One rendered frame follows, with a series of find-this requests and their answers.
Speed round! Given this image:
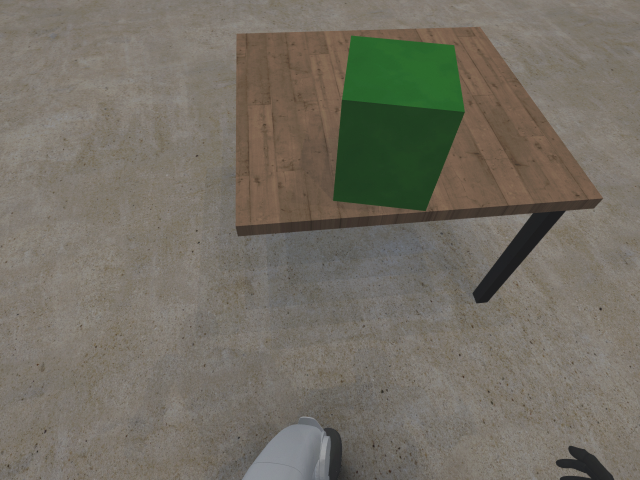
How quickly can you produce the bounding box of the table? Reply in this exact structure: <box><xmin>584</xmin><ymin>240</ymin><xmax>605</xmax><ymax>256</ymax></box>
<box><xmin>236</xmin><ymin>27</ymin><xmax>603</xmax><ymax>303</ymax></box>

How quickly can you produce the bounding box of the left robot thigh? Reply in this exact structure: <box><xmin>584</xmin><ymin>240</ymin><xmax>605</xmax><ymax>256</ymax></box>
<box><xmin>242</xmin><ymin>424</ymin><xmax>331</xmax><ymax>480</ymax></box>

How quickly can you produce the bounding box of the carton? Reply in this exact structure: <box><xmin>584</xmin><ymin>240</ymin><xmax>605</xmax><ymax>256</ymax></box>
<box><xmin>333</xmin><ymin>36</ymin><xmax>465</xmax><ymax>211</ymax></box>

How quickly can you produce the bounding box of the right robot hand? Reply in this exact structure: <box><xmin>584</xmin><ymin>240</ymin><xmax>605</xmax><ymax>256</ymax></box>
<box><xmin>556</xmin><ymin>446</ymin><xmax>614</xmax><ymax>480</ymax></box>

